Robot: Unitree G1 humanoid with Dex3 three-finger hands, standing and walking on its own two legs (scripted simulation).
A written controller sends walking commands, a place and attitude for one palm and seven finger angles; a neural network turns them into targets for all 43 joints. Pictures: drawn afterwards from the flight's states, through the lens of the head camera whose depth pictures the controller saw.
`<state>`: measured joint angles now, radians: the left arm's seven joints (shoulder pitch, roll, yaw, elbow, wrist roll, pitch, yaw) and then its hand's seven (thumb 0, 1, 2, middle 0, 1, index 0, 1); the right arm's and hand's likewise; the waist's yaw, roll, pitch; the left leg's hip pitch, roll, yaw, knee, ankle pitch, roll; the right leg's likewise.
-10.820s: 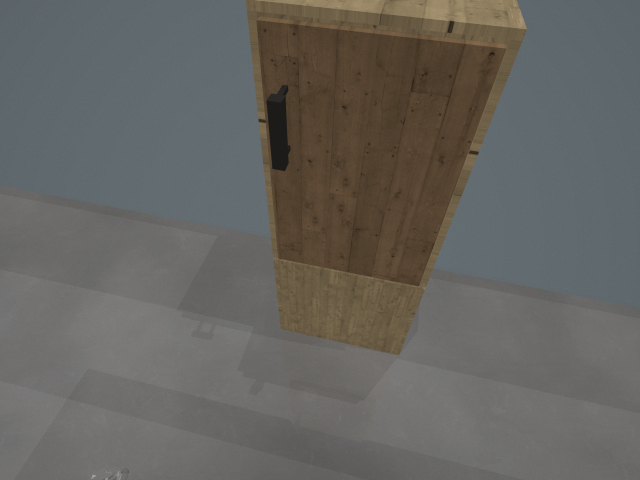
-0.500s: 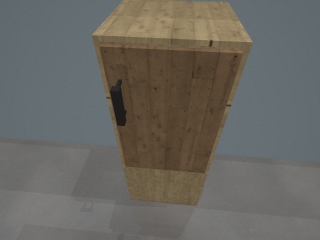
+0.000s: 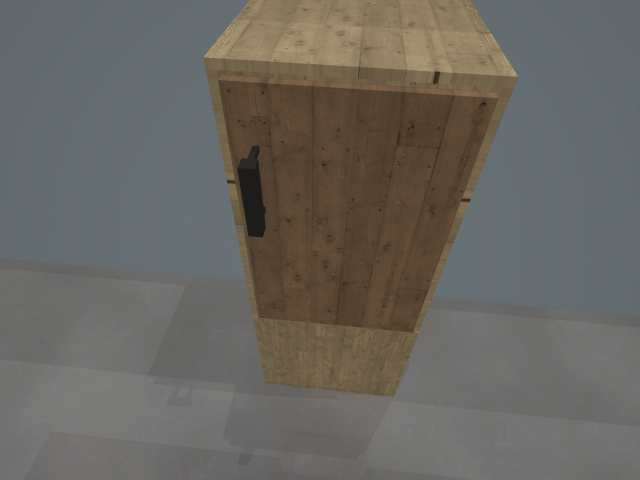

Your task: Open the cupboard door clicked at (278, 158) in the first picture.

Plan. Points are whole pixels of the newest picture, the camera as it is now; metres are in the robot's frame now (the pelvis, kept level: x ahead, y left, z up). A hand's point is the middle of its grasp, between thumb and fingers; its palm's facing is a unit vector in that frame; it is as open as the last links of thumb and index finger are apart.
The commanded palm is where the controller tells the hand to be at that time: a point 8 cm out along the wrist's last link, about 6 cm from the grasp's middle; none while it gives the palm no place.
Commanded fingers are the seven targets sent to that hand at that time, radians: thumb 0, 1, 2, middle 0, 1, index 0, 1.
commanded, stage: come to a stop and stand still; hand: left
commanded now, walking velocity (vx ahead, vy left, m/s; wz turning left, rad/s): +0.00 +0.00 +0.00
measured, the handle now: (255, 191) +0.52 +0.14 +0.08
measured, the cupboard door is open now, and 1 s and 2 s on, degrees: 0 0 0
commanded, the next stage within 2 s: look again from close up in 0.10 s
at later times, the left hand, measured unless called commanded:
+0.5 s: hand out of the picture +0.06 +0.22 -0.16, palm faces -0.03 -0.96 -0.29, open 7.4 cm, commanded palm none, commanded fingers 0.00 0.90 0.90 -0.20 -0.30 -0.20 -0.30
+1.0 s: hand (136, 421) +0.19 +0.24 -0.03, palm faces +0.29 -0.95 -0.12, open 7.6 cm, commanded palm +0.12 +0.29 -0.06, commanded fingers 0.00 0.67 0.80 -0.22 -0.45 -0.22 -0.45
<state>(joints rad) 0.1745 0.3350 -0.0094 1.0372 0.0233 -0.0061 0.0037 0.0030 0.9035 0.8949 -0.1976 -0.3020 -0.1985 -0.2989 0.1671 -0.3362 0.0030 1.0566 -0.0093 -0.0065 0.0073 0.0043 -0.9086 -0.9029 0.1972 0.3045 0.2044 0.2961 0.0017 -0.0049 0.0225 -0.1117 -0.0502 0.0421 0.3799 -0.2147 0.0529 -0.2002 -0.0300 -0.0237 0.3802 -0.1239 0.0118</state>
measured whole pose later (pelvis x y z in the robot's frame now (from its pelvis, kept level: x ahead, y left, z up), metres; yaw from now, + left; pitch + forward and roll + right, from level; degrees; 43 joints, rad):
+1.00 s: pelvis +0.01 -0.01 -0.02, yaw +2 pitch +2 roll +1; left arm 0.33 0.26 0.26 0.37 -0.22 -0.32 -0.14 0.01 0.85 0.87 -0.20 -0.34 -0.20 -0.34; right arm 0.25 -0.26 -0.02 0.75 0.02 -0.22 -0.03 0.01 -0.91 -0.90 0.20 0.30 0.20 0.30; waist -0.01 -0.01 -0.02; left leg -0.31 -0.05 0.01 0.60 -0.32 0.04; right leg -0.39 -0.04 -0.06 0.61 -0.25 -0.01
